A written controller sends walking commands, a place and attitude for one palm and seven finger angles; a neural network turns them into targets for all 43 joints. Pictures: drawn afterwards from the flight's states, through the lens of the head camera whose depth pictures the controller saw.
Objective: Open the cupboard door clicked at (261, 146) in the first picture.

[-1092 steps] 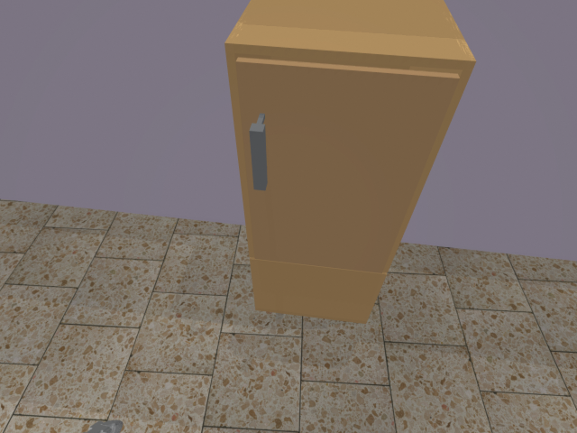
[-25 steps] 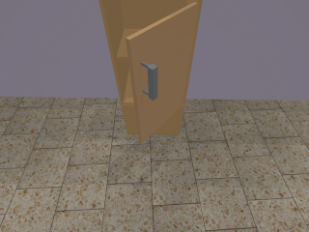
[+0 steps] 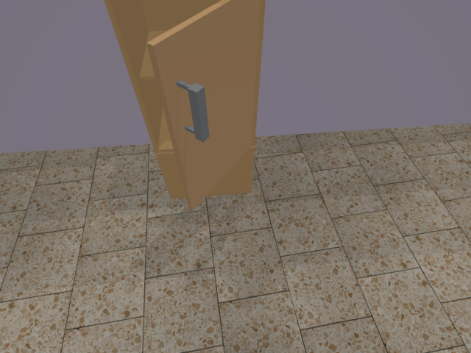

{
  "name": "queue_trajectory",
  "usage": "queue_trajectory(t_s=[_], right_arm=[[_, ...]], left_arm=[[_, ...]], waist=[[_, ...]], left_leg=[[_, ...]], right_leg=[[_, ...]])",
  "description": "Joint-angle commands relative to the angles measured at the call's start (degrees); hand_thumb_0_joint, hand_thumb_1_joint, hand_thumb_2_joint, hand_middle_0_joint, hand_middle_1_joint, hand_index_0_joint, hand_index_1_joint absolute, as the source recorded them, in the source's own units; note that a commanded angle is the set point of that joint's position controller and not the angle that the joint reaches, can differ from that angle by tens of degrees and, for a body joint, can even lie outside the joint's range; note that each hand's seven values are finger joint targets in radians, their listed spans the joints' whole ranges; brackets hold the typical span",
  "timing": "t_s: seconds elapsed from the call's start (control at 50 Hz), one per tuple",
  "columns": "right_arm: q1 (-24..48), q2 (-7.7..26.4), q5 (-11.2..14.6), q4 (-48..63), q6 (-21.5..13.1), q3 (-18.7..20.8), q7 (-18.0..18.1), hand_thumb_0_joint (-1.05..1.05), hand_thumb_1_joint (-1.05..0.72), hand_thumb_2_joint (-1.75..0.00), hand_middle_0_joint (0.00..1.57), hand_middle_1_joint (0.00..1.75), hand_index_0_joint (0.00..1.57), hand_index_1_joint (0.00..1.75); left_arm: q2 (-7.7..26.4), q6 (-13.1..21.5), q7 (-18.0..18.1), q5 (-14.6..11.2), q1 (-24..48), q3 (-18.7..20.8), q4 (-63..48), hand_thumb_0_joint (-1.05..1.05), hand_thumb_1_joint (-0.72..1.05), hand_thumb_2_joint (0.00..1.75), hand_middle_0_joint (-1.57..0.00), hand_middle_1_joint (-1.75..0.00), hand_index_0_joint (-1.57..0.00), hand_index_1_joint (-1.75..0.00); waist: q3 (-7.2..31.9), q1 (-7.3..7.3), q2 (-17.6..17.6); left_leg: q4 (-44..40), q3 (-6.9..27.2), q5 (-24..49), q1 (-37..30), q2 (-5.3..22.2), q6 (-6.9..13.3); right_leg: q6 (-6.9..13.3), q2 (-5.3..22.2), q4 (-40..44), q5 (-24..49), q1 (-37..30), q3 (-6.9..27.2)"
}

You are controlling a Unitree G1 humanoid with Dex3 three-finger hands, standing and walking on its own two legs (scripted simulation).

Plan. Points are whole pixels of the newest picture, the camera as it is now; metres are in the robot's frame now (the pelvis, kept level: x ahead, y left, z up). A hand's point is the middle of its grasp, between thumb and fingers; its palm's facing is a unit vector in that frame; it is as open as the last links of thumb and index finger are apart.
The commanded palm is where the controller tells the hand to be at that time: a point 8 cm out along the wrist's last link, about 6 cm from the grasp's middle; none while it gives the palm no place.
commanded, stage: walk to a spot facing it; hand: left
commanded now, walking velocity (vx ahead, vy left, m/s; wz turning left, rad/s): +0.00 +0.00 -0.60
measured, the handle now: (192, 111) +0.61 +0.15 +0.04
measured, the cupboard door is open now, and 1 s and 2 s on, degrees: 51 51 51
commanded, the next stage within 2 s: none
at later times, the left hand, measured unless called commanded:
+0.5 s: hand out of the picture +0.07 +0.15 -0.15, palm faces -0.14 -0.96 -0.26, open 7.3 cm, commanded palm none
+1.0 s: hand (175, 324) +0.19 +0.14 -0.16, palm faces -0.51 -0.83 -0.24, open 7.3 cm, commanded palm none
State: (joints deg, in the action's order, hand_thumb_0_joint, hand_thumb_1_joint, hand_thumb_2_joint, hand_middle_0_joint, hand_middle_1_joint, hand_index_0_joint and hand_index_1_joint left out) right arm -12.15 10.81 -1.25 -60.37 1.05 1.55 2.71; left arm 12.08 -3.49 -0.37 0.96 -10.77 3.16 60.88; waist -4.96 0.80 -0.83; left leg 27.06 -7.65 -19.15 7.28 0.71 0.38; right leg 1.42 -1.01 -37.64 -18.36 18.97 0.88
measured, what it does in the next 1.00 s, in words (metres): steps on the spot, turning right: left foot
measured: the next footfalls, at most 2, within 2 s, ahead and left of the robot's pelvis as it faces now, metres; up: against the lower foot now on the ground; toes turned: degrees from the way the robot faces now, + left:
left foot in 0.68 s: +0.08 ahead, +0.11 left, +0.00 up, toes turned -23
right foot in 1.06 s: -0.03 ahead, -0.14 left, +0.00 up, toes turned -39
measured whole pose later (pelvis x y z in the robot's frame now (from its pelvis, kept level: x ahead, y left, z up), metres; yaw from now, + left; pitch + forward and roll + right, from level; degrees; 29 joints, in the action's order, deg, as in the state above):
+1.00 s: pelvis +0.00 -0.01 +0.00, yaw -34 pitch +1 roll -1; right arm -13.4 12.4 -1.7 -52.4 0.7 1.8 1.8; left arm 15.6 -3.8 -2.6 1.1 -9.5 5.1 52.7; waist -5.9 0.5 0.3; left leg 29.9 -8.5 -18.4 12.0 7.2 -2.0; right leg -2.4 1.6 -45.6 -23.5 23.8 -2.3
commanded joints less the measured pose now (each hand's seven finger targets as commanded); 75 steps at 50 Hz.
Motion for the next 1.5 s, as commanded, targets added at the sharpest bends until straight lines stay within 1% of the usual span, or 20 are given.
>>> queue_trajectory(t_s=[0.0, 0.08, 0.1, 0.14, 0.24, 0.54, 0.6, 0.62, 0.66, 0.7, 0.78, 0.98, 1.0, 1.02, 1.06, 1.1, 1.36, 1.38, 1.42, 1.48], right_arm=[[-2.22, 11.12, -0.90, 3.88, -0.95, 2.90, 1.14, 0.00, -0.90, -0.90, 0.20, 0.30, 0.20, 0.30], [1.98, 11.36, -0.12, 6.17, -0.53, 3.49, 0.74, 0.00, -0.90, -0.90, 0.20, 0.30, 0.20, 0.30], [1.09, 6.93, 0.82, 8.21, -0.40, 2.99, 0.34, 0.00, -0.90, -0.90, 0.20, 0.30, 0.20, 0.30], [0.99, 7.56, 0.89, 8.42, 0.80, 3.10, -0.26, 0.00, -0.90, -0.90, 0.20, 0.30, 0.20, 0.30], [3.60, 5.77, 0.52, 7.96, 1.01, 3.12, -1.15, 0.00, -0.90, -0.90, 0.20, 0.30, 0.20, 0.30], [10.19, 6.18, 1.50, 13.04, 0.08, 3.01, -0.45, 0.00, -0.90, -0.90, 0.20, 0.30, 0.20, 0.30], [3.69, 6.75, 1.78, 11.81, -0.51, 3.04, -0.17, 0.00, -0.90, -0.90, 0.20, 0.30, 0.20, 0.30], [0.99, 7.88, 1.65, 10.90, -1.02, 3.24, 0.12, 0.00, -0.90, -0.90, 0.20, 0.30, 0.20, 0.30], [-1.17, 16.61, 0.21, 12.08, -1.59, 4.69, 0.74, 0.00, -0.90, -0.90, 0.20, 0.30, 0.20, 0.30], [3.74, 14.81, -0.60, 14.49, -1.20, 3.60, 1.34, 0.00, -0.90, -0.90, 0.20, 0.30, 0.20, 0.30], [4.02, 10.03, -0.73, 14.10, -1.89, 2.08, 0.81, 0.00, -0.90, -0.90, 0.20, 0.30, 0.20, 0.30], [-3.48, 13.97, -0.39, 10.97, -1.03, 3.77, -0.49, 0.00, -0.90, -0.90, 0.20, 0.30, 0.20, 0.30], [-2.36, 13.60, 0.03, 11.47, -0.98, 3.87, -0.65, 0.00, -0.90, -0.90, 0.20, 0.30, 0.20, 0.30], [-2.48, 9.55, 0.89, 12.88, -0.86, 3.16, -0.99, 0.00, -0.90, -0.90, 0.20, 0.30, 0.20, 0.30], [1.65, 8.49, 0.76, 15.14, 0.13, 2.20, -0.83, 0.00, -0.90, -0.90, 0.20, 0.30, 0.20, 0.30], [3.52, 8.93, 0.35, 14.35, 0.01, 2.78, -1.62, 0.00, -0.90, -0.90, 0.20, 0.30, 0.20, 0.30], [-2.29, 6.86, 0.38, 12.49, -3.31, 3.19, -2.69, 0.00, -0.90, -0.90, 0.20, 0.30, 0.20, 0.30], [-7.24, 8.29, 0.33, 10.68, -3.80, 3.39, -1.99, 0.00, -0.90, -0.90, 0.20, 0.30, 0.20, 0.30], [-20.17, 17.66, -1.37, 8.05, -4.75, 5.09, -0.76, 0.00, -0.90, -0.90, 0.20, 0.30, 0.20, 0.30], [-12.85, 12.29, -1.42, 10.29, -5.01, 3.29, -1.06, 0.00, -0.90, -0.90, 0.20, 0.30, 0.20, 0.30]], left_arm=[[5.14, 0.69, -0.14, 0.20, 2.59, 2.54, -7.18, 0.00, 0.90, 0.90, -0.20, -0.30, -0.20, -0.30], [6.73, 2.01, -0.59, 0.53, -8.25, 3.56, -4.88, 0.00, 0.90, 0.90, -0.20, -0.30, -0.20, -0.30], [13.83, 2.83, 0.56, 1.27, -11.05, 4.92, -4.54, 0.00, 0.90, 0.90, -0.20, -0.30, -0.20, -0.30], [13.34, 2.49, 1.65, -0.14, -9.29, 4.64, -5.23, 0.00, 0.90, 0.90, -0.20, -0.30, -0.20, -0.30], [9.95, 3.15, 2.02, 0.27, -4.12, 4.05, -8.07, 0.00, 0.90, 0.90, -0.20, -0.30, -0.20, -0.30], [11.32, 2.38, 1.61, 1.05, -6.43, 4.68, -9.47, 0.00, 0.90, 0.90, -0.20, -0.30, -0.20, -0.30], [11.51, 2.08, 1.49, 0.60, -2.40, 4.67, -10.80, 0.00, 0.90, 0.90, -0.20, -0.30, -0.20, -0.30], [10.50, 1.98, 1.44, 0.26, -1.17, 4.27, -11.33, 0.00, 0.90, 0.90, -0.20, -0.30, -0.20, -0.30], [6.44, 2.03, 0.24, -0.49, -1.00, 3.25, -13.47, 0.00, 0.90, 0.90, -0.20, -0.30, -0.20, -0.30], [8.65, 2.08, -0.83, 0.56, -1.13, 4.28, -14.32, 0.00, 0.90, 0.90, -0.20, -0.30, -0.20, -0.30], [6.43, 0.88, -1.69, 0.47, -2.37, 3.81, -11.91, 0.00, 0.90, 0.90, -0.20, -0.30, -0.20, -0.30], [6.10, 1.80, -2.12, 0.05, 0.55, 2.32, -12.31, 0.00, 0.90, 0.90, -0.20, -0.30, -0.20, -0.30], [7.88, 2.17, -1.86, 0.19, -3.39, 2.89, -11.15, 0.00, 0.90, 0.90, -0.20, -0.30, -0.20, -0.30], [14.80, 2.86, -0.87, 1.00, -7.66, 4.17, -10.04, 0.00, 0.90, 0.90, -0.20, -0.30, -0.20, -0.30], [18.44, 2.78, 0.84, 0.01, -11.68, 4.81, -8.84, 0.00, 0.90, 0.90, -0.20, -0.30, -0.20, -0.30], [13.61, 2.59, 1.30, 0.19, -3.99, 4.31, -11.08, 0.00, 0.90, 0.90, -0.20, -0.30, -0.20, -0.30], [11.80, 4.57, -0.33, 0.52, -0.64, 4.23, -11.54, 0.00, 0.90, 0.90, -0.20, -0.30, -0.20, -0.30], [9.72, 4.46, -0.58, 0.36, 0.68, 3.88, -12.07, 0.00, 0.90, 0.90, -0.20, -0.30, -0.20, -0.30], [3.24, 4.78, -1.43, -0.32, 2.67, 2.25, -15.01, 0.00, 0.90, 0.90, -0.20, -0.30, -0.20, -0.30], [5.07, 5.53, -2.76, 1.30, 5.42, 3.50, -14.31, 0.00, 0.90, 0.90, -0.20, -0.30, -0.20, -0.30]], waist=[[0.74, -0.90, 10.59], [5.18, 4.46, -0.27], [6.54, 4.55, -20.80], [4.81, 2.95, -13.59], [6.93, 0.48, -2.31], [8.08, 2.46, -7.56], [9.63, -1.10, -6.39], [10.29, -2.48, -4.44], [8.69, -3.20, 19.17], [4.11, 0.18, 6.81], [5.23, 1.41, 10.60], [6.98, -0.74, 12.34], [8.37, 1.54, 8.24], [11.36, 3.34, -9.72], [10.74, 5.77, -14.70], [6.16, 2.77, -12.69], [4.03, -2.14, -7.93], [5.00, -4.51, -3.80], [7.93, -9.37, 22.18], [0.04, -4.82, 6.04]], left_leg=[[-7.70, 13.48, 30.97, -1.11, 21.78, 10.85], [12.00, 1.91, 21.93, 5.35, 12.12, 1.58], [28.00, -1.95, -8.36, 19.83, 2.10, -2.58], [40.17, 8.37, -14.42, 22.24, 2.84, -2.17], [38.68, 9.32, -3.37, 22.02, 3.07, -3.57], [17.94, 10.75, -6.56, 17.36, -0.66, -3.23], [4.31, 10.83, 0.52, 5.85, -1.09, -2.44], [-3.52, 10.94, 4.84, -3.44, 0.86, -1.98], [-15.20, 35.80, 4.05, -9.22, 25.62, 6.80], [-13.35, 28.13, 12.93, 4.89, 26.21, 11.25], [-7.59, 11.65, 29.47, 1.73, 15.33, 6.38], [2.08, 3.68, 30.73, 1.25, 17.05, 3.33], [8.56, 1.68, 25.62, 5.98, 15.27, 0.83], [22.51, -4.07, 6.00, 19.04, 8.58, -3.29], [39.93, 7.15, -18.26, 29.94, 4.85, -3.58], [40.60, 7.90, -9.44, 31.84, 6.24, -4.12], [3.82, 3.90, 0.86, 5.12, 0.09, -3.65], [-2.01, 4.00, 1.39, -5.42, 1.13, -3.38], [-17.14, 39.09, -20.55, -16.43, 27.75, 5.17], [-18.30, 29.96, -11.41, -2.58, 24.51, 7.32]], right_leg=[[-0.25, 2.76, -14.68, -11.42, 7.30, 1.87], [0.65, 3.53, 10.95, 14.49, -10.85, 1.07], [6.01, 18.89, 19.33, 33.30, -18.40, 26.43], [12.19, 21.06, 19.48, 31.05, -13.79, 25.25], [9.40, 13.00, 18.89, 20.86, -10.29, 21.01], [9.82, 10.09, 16.65, 26.86, -10.71, 29.66], [6.50, 7.53, 14.73, 21.05, -3.80, 28.53], [3.78, 4.69, 12.33, 15.56, 2.68, 25.51], [-2.60, -5.98, -9.32, -16.47, 18.92, 7.16], [-4.55, -0.59, -25.98, -12.59, 14.59, 3.58], [-5.24, 0.44, -30.58, -5.13, 15.73, 1.26], [-1.84, 0.33, 4.29, 1.18, -3.33, -6.86], [-0.66, 1.65, 11.62, 9.84, -11.82, -4.96], [4.22, 15.26, 17.13, 26.25, -23.54, 13.71], [13.12, 24.02, 18.01, 26.40, -22.42, 24.22], [11.32, 17.17, 21.09, 5.11, -15.48, 23.08], [8.59, 8.89, 18.93, -10.39, 1.36, 20.76], [6.23, 5.53, 14.21, -10.72, 8.24, 17.81], [-0.04, -4.85, -19.00, -17.38, 26.85, 0.97], [-0.29, 3.84, -32.48, -4.47, 26.74, 2.53]])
